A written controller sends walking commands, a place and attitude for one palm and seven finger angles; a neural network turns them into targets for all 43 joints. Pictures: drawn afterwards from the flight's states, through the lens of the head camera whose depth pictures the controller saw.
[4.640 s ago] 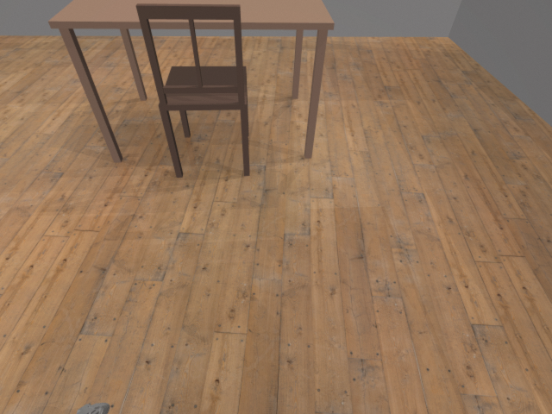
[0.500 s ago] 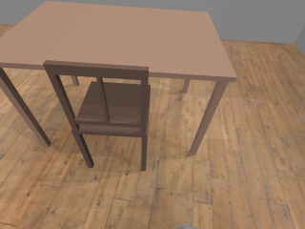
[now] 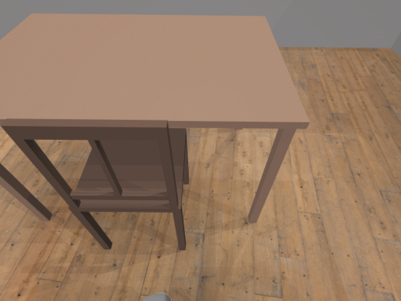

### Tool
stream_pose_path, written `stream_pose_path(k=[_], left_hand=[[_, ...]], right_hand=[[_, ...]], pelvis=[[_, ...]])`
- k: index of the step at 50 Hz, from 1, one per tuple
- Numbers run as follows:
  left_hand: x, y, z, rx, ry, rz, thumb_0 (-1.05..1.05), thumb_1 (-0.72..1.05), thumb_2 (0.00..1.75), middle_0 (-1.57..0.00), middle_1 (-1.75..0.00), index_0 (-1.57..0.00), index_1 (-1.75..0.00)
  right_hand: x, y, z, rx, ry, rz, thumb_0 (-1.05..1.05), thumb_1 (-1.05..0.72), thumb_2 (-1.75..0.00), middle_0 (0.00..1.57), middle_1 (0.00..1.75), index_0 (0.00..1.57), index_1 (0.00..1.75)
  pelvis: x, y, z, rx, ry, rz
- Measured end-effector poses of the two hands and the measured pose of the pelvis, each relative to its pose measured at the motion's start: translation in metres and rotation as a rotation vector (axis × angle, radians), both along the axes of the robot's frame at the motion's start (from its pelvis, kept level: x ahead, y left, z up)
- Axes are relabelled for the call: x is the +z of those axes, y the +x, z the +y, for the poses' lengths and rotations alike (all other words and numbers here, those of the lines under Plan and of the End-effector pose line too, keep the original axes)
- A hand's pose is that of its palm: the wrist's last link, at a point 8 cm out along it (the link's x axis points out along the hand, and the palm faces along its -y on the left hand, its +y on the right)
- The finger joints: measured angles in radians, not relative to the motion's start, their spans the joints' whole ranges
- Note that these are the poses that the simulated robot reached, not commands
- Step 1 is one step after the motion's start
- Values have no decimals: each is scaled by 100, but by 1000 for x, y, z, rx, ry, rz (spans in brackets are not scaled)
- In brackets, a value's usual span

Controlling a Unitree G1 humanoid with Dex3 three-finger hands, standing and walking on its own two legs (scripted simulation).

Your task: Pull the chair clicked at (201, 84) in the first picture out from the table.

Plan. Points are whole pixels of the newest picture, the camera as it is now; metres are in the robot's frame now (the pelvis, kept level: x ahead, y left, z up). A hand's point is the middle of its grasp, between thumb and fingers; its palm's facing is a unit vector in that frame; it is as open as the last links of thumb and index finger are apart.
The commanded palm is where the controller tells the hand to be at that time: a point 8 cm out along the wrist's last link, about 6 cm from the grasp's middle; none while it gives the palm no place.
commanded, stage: come to a stop and stand still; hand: left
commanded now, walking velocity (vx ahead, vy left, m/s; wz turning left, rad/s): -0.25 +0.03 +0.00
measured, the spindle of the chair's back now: (107, 169) +0.47 +0.30 -0.11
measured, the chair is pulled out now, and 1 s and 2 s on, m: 0.00 0.00 0.00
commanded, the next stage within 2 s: look again from close up in 1.62 s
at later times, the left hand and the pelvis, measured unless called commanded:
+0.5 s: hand out of the picture +0.02 +0.20 -0.18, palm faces +0.01 -0.96 -0.29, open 7.3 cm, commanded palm none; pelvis -0.01 -0.01 -0.01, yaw -3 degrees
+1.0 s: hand out of the picture -0.04 +0.12 -0.18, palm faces +0.04 -0.98 -0.19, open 7.3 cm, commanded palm none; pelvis -0.05 -0.05 +0.00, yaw -1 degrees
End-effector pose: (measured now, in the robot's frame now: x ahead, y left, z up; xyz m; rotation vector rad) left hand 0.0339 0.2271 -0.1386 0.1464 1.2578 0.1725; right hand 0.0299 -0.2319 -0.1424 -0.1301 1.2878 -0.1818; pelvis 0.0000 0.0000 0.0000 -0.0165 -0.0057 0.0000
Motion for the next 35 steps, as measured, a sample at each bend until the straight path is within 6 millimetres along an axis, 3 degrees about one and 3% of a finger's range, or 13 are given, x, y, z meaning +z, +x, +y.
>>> stream_pose_path(k=[6,11,15,19,24,27,35], left_hand=[[-23,-7,10,47,-51,100,0,93,90,-20,-30,-20,-30],[-25,-10,16,51,-57,159,1,92,90,-20,-30,-20,-30],[-18,-14,22,30,-32,190,1,92,90,-20,-30,-20,-30],[-12,-16,27,12,13,186,1,91,90,-20,-30,-20,-30],[-5,-18,18,-5,69,126,1,91,90,-20,-30,-20,-30],[-2,-25,4,-13,93,93,0,91,90,-20,-30,-20,-30],[3,-36,-44,-25,31,74,1,91,90,-20,-30,-20,-30]], right_hand=[[4,57,19,57,-39,-60,1,-93,-90,19,30,19,30],[10,78,39,67,-35,-78,0,-93,-90,19,30,19,30],[10,81,41,50,-24,-91,0,-93,-90,20,30,20,30],[6,67,28,28,-15,-86,0,-92,-90,20,30,20,30],[-8,33,-2,-6,5,-58,0,-91,-90,20,30,20,30],[-19,9,-21,-32,25,-27,0,-91,-90,20,30,20,30],[-12,-50,-46,-61,32,79,1,-91,-90,19,30,19,30]], pelvis=[[-9,27,19,-5,-18,-19],[-5,33,26,-25,14,-16],[-2,25,25,-35,10,-5],[-3,11,15,-49,12,1],[-9,-6,-6,-51,27,-8],[-13,-16,-21,-42,33,-23],[-2,-24,-44,-33,35,-12]])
